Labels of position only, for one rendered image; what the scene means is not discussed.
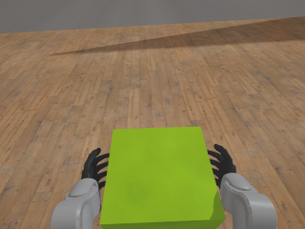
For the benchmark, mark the carton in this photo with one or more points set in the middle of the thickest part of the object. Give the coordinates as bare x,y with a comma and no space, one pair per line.
160,178

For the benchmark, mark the right robot hand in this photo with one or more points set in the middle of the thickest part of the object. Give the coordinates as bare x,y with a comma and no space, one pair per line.
225,164

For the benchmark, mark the left robot forearm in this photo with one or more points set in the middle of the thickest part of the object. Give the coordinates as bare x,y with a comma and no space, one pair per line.
79,207

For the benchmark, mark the left robot hand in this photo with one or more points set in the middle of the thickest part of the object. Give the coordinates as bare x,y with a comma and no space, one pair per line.
91,168

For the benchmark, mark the right robot forearm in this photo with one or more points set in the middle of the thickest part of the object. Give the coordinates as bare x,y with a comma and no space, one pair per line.
249,209

